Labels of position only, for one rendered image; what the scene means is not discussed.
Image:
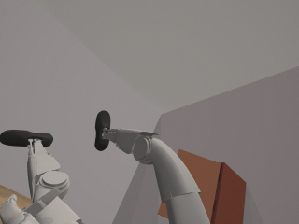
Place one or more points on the left robot forearm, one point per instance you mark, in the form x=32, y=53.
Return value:
x=22, y=218

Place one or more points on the robot left foot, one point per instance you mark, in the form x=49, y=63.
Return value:
x=19, y=138

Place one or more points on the cupboard door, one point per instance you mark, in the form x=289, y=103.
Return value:
x=205, y=173

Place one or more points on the robot foot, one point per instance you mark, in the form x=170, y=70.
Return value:
x=19, y=138
x=102, y=121

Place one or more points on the robot right foot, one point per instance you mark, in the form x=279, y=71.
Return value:
x=102, y=121

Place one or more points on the left robot hand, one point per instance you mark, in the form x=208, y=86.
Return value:
x=9, y=207

